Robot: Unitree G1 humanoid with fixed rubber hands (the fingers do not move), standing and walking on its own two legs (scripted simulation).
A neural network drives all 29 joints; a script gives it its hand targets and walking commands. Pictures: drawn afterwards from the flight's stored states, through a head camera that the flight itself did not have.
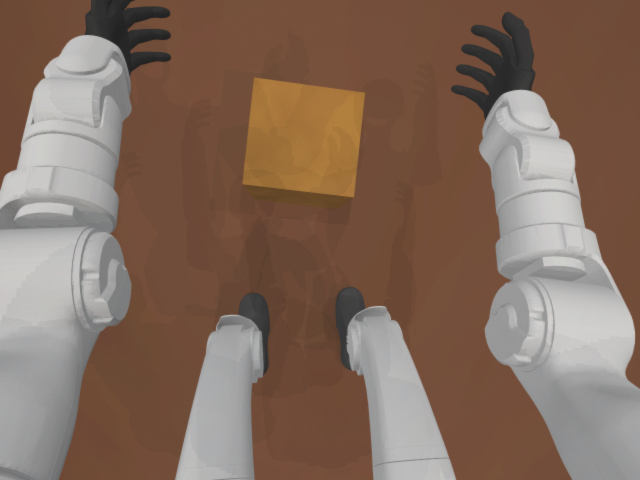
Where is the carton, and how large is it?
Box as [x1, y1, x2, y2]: [242, 78, 364, 208]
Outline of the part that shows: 254,78 242,184 255,199 338,208 353,197 364,93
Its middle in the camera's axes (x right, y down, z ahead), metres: -0.03 -0.20 +0.85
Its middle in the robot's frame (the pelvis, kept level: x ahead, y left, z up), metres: +0.55 -0.02 -0.53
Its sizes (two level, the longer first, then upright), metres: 0.210 0.200 0.250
